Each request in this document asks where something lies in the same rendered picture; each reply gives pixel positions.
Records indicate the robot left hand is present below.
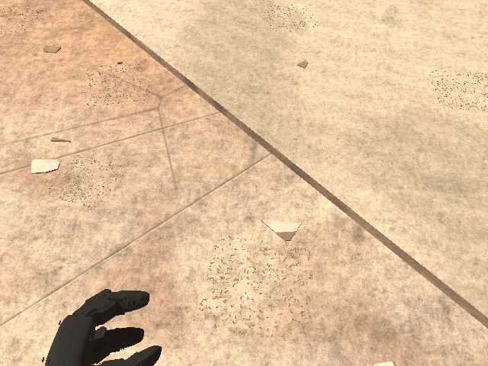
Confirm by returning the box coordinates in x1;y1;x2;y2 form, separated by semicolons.
42;289;162;366

